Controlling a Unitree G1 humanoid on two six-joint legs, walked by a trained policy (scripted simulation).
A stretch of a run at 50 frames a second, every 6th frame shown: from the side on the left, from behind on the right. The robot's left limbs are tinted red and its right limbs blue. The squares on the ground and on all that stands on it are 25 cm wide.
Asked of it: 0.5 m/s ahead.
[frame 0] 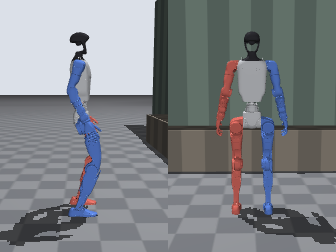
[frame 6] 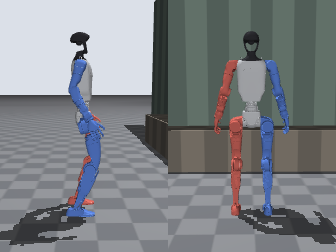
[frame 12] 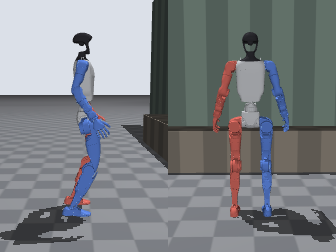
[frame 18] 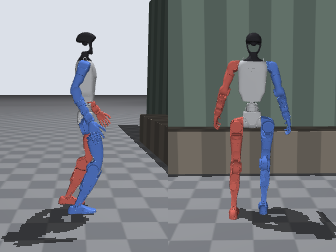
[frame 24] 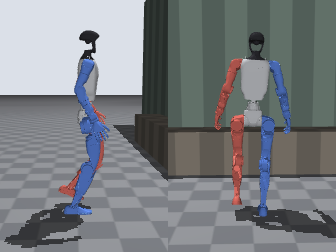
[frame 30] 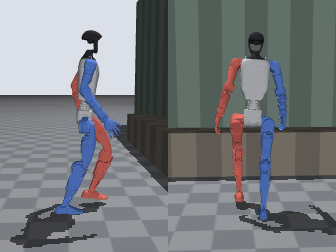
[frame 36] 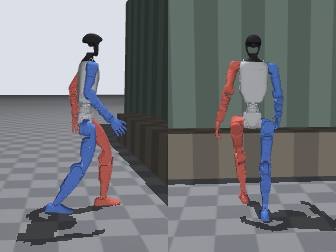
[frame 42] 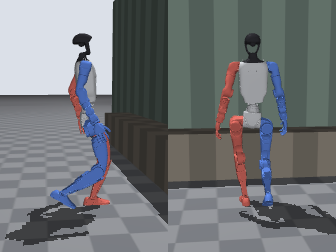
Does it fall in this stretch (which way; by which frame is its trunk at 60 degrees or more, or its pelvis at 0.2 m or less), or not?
no
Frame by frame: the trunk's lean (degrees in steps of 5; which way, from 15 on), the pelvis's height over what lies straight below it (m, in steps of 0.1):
0: 0, 0.8
6: 5, 0.8
12: 5, 0.8
18: 0, 0.8
24: 5, 0.8
30: 5, 0.8
36: 5, 0.7
42: 5, 0.7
